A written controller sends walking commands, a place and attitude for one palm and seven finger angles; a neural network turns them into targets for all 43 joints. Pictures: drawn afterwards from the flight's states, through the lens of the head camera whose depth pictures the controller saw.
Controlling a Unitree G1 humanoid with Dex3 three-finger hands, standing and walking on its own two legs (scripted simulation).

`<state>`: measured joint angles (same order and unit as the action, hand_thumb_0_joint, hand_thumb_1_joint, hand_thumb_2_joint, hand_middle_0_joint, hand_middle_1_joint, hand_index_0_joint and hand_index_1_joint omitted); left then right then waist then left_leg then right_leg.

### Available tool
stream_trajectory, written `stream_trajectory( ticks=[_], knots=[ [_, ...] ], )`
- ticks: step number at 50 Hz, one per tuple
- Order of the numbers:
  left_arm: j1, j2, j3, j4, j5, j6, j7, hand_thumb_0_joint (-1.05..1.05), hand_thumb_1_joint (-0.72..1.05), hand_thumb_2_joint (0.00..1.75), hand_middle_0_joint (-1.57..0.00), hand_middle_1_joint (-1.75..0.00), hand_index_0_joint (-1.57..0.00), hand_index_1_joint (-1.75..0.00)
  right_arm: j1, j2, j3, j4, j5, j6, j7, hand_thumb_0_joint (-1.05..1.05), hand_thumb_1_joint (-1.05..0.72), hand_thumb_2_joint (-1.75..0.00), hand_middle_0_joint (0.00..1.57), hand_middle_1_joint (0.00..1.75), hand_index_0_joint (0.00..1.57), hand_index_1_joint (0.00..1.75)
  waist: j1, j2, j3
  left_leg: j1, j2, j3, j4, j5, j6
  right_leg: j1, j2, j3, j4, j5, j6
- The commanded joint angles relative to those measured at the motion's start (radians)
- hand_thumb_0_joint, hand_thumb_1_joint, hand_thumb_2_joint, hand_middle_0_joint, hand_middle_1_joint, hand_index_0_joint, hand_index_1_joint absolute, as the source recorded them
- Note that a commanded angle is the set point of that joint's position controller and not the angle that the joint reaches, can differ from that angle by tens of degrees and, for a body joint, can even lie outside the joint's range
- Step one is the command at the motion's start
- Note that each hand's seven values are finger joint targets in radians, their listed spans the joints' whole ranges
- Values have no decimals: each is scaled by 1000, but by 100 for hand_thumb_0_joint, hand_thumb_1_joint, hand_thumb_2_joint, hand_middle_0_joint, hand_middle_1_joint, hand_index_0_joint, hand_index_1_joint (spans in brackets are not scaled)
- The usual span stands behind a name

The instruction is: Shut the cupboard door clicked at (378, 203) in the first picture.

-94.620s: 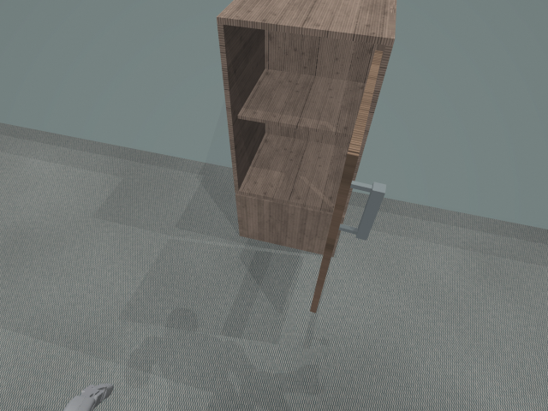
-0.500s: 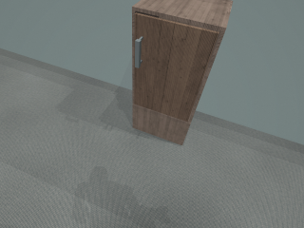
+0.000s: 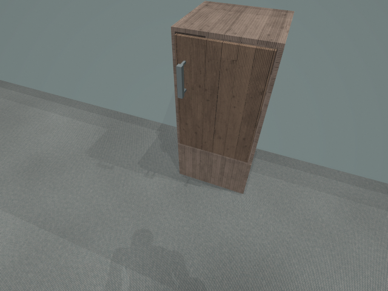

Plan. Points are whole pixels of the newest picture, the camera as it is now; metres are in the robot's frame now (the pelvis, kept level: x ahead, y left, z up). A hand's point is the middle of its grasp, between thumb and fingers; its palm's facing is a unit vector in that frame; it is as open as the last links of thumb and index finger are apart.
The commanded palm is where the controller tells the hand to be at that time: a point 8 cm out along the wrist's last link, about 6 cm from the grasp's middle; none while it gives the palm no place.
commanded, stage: let the arm hang, fingers relaxed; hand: left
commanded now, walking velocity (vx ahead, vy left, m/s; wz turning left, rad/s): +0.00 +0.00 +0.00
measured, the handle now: (182, 79) +0.93 +0.10 -0.03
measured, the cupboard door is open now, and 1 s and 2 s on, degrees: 0 0 0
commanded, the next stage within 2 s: look to check the result in 0.28 s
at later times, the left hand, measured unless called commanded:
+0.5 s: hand out of the picture +0.00 +0.17 -0.17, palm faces +0.01 -0.98 -0.19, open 7.4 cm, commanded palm none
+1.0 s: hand out of the picture +0.05 +0.18 -0.17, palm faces +0.00 -0.98 -0.20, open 7.4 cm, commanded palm none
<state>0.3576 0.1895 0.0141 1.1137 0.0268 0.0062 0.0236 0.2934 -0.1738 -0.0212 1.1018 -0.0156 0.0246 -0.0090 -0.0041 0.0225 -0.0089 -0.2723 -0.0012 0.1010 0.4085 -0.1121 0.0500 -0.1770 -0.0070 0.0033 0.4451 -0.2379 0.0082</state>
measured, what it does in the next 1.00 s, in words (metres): stands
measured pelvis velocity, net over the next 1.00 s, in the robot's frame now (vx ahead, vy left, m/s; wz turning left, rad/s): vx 0.04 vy -0.01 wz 0.00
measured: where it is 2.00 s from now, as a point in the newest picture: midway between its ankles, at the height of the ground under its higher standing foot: outside the picture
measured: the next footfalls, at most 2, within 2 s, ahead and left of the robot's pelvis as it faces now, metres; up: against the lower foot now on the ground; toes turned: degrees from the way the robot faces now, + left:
none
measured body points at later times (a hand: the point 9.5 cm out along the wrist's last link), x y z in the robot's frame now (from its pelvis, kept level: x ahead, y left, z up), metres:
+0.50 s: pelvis +0.01 -0.01 +0.00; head +0.02 +0.00 +0.45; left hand +0.00 +0.22 -0.16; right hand +0.00 -0.24 -0.15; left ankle +0.08 +0.09 -0.74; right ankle +0.00 -0.13 -0.74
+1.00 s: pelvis +0.04 -0.01 +0.01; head +0.05 +0.00 +0.45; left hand +0.05 +0.23 -0.16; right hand +0.07 -0.25 -0.15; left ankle +0.08 +0.09 -0.74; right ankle +0.00 -0.13 -0.74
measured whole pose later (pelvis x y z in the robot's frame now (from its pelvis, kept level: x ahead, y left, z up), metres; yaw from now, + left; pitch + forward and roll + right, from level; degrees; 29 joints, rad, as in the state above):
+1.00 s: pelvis +0.04 -0.01 +0.01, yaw +0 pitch -1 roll +0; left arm 0.25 0.19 0.00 1.13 0.02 -0.02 0.02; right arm 0.20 -0.19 -0.01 1.13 -0.01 0.00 -0.02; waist -0.01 -0.01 0.04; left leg -0.20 0.00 0.10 0.36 -0.14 0.04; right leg -0.09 0.00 0.01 0.36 -0.25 0.00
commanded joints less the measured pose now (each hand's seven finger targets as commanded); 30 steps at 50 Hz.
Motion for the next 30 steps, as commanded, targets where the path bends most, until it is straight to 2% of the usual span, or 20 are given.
stream_trajectory(
  ticks=[1,4,7,10,17,23,24,30],
  knots=[
    [62,100,21,-22,-1,-8,11,0,90,90,-20,-30,-20,-30,38,-126,-29,-31,-4,-20,-15,0,-90,-90,20,30,20,30,-1,-23,123,29,117,-190,-149,-314,-7,-173,-58,91,-132,-171,-51],
    [58,102,21,-25,-2,-14,11,0,90,90,-20,-30,-20,-30,34,-124,-28,-33,-1,-23,-15,0,-90,-90,20,30,20,30,0,-31,108,50,112,-177,-133,-267,-11,-163,-65,96,-143,-146,-53],
    [42,88,18,-22,-3,-13,10,0,90,90,-20,-30,-20,-30,35,-109,-25,-29,-4,-24,-17,0,-90,-90,20,30,20,30,-5,7,119,46,114,-178,-145,-271,-16,-165,-65,93,-142,-135,-51],
    [36,90,21,-20,-3,-14,10,0,90,90,-20,-30,-20,-30,31,-115,-26,-29,-3,-28,-18,0,-90,-90,20,30,20,30,-4,14,103,51,117,-182,-150,-259,-16,-139,-64,87,-137,-97,-52],
    [17,86,17,-15,-6,-20,10,0,90,90,-20,-30,-20,-30,33,-110,-23,-25,-1,-28,-20,0,-90,-90,20,30,20,30,-8,-15,99,77,110,-162,-124,-191,-21,-129,-73,96,-157,-77,-53],
    [8,92,15,-9,-9,-21,10,0,90,90,-20,-30,-20,-30,28,-112,-20,-17,0,-29,-20,0,-90,-90,20,30,20,30,-10,-13,77,101,111,-157,-114,-146,-22,-107,-78,97,-159,-48,-55],
    [10,99,17,-11,-8,-24,10,0,90,90,-20,-30,-20,-30,24,-120,-22,-21,3,-30,-21,0,-90,-90,20,30,20,30,-6,-32,83,105,113,-151,-107,-129,-20,-108,-77,97,-163,-42,-57],
    [-6,104,15,-3,-11,-26,11,0,90,90,-20,-30,-20,-30,5,-127,-19,-12,3,-36,-22,0,-90,-90,20,30,20,30,-8,-22,51,139,120,-150,-95,-36,-18,-71,-84,88,-153,30,-53]
  ],
)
